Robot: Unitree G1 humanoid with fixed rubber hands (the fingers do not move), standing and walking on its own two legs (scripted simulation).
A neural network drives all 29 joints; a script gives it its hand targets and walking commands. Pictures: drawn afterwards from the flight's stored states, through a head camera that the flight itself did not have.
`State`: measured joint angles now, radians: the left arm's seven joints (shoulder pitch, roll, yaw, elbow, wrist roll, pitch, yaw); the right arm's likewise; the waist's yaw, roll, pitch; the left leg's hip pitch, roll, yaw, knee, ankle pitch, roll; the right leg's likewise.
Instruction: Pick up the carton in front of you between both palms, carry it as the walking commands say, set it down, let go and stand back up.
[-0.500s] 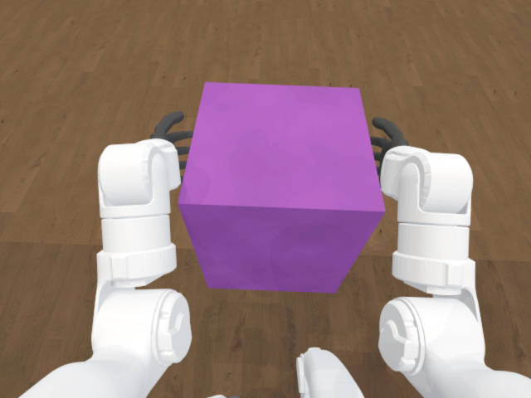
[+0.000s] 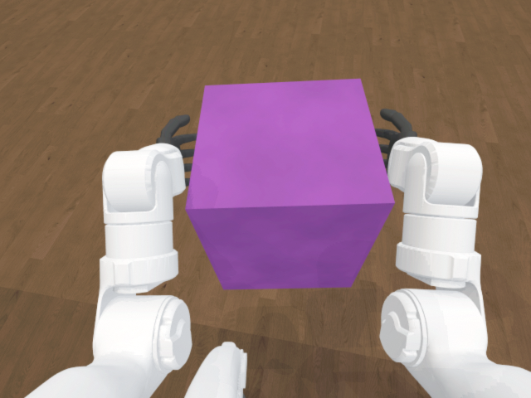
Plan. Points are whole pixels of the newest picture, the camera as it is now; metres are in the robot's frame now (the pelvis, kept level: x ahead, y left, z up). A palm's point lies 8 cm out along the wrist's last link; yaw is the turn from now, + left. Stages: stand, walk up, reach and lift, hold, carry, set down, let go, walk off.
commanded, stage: carry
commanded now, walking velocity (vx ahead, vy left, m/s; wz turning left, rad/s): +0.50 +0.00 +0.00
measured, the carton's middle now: (284, 195) +0.38 +0.01 +0.08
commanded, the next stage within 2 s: none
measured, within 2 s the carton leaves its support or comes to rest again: neither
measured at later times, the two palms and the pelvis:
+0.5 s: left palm (211, 40) +0.69 +0.16 +0.16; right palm (375, 45) +0.67 -0.14 +0.16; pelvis +0.31 +0.04 +0.03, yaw -1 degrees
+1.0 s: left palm (239, 0) +0.92 +0.14 +0.13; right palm (367, 3) +0.92 -0.16 +0.12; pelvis +0.65 -0.01 +0.04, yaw +0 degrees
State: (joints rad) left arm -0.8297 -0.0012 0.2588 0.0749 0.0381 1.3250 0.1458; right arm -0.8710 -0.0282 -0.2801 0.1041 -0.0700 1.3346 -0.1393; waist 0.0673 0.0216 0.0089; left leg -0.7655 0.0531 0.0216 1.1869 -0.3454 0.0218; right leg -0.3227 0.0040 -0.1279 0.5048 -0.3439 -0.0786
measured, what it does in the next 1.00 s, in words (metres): climbs: left foot, then right foot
